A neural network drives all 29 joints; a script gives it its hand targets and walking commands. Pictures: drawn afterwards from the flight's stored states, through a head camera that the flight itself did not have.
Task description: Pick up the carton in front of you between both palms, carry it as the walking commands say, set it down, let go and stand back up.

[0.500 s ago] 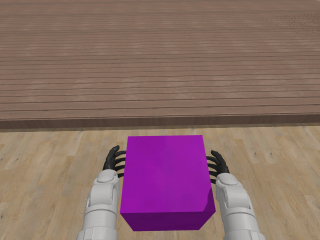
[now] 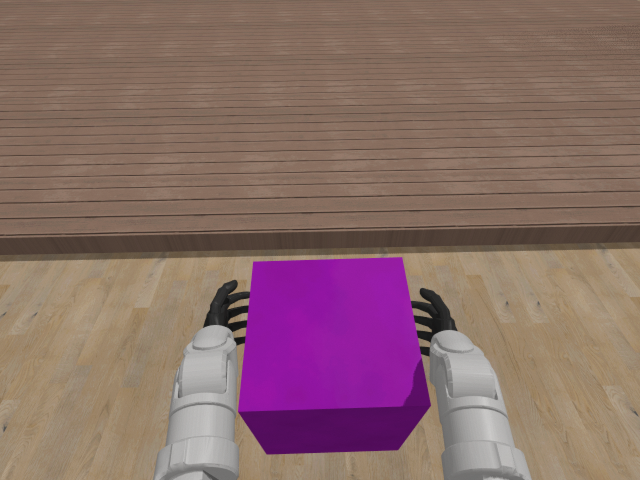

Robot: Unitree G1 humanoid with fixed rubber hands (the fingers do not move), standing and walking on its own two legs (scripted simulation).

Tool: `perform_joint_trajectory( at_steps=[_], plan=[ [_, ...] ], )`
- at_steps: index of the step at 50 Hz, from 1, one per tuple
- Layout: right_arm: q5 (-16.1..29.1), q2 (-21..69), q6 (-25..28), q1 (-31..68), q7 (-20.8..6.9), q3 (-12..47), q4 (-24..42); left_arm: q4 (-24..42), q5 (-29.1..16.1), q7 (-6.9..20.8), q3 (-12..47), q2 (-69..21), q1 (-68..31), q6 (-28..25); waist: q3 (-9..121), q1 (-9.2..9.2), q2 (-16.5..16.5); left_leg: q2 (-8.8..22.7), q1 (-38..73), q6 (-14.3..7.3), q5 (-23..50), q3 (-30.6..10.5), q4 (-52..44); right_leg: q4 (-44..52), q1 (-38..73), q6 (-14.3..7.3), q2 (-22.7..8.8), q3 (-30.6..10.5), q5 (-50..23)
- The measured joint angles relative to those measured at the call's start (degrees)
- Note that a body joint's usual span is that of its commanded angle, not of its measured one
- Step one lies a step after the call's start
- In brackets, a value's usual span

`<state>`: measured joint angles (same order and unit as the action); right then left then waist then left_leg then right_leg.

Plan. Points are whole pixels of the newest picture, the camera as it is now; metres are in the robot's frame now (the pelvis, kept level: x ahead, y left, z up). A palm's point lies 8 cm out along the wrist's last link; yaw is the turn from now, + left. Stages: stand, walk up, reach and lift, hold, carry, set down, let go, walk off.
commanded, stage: reach and lift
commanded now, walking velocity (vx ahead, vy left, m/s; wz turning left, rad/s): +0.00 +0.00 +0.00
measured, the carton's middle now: (330, 361) +0.32 +0.00 -0.05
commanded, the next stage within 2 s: hold in 0.52 s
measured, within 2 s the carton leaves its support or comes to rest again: neither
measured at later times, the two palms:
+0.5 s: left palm (216, 330) +0.31 +0.15 +0.05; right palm (443, 338) +0.30 -0.15 +0.04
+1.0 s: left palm (211, 332) +0.30 +0.15 +0.06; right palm (447, 339) +0.29 -0.14 +0.05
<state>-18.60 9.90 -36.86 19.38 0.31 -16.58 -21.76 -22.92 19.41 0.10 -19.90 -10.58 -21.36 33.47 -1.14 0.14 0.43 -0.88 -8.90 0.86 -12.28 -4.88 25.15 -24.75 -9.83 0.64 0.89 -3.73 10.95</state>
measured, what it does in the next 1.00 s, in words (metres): stands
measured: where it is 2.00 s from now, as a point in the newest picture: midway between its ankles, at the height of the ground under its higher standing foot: outside the picture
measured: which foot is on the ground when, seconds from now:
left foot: down 0.00-1.00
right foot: down 0.00-1.00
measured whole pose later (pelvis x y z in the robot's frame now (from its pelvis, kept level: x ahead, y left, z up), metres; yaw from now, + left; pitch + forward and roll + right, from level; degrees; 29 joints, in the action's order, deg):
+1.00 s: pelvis +0.00 +0.00 +0.00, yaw +0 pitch -8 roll +0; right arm -17.5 9.3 -44.9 17.4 0.3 -13.0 -15.5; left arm -16.7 18.5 0.2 -16.4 -9.9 -19.5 41.7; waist -1.6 -0.1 0.5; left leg -0.7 -2.7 0.8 -11.0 -4.9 21.6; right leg -20.9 -3.5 0.6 0.8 -3.9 9.5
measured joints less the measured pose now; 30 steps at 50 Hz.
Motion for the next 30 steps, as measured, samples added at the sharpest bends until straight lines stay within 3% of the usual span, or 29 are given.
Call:
perform_joint_trajectory(
  at_steps=[30],
  plan=[
    [2.77, -1.43, -5.46, -5.46, 0.66, 6.00, 7.53, 7.68, -2.94, -0.46, 6.39, 1.58, 5.27, 6.00, 0.41, -0.12, -0.10, 0.11, 5.90, -0.25, 0.88, 0.26, -4.78, 4.83, 5.85, 0.11, -0.23, -0.36, -0.96]
  ],
)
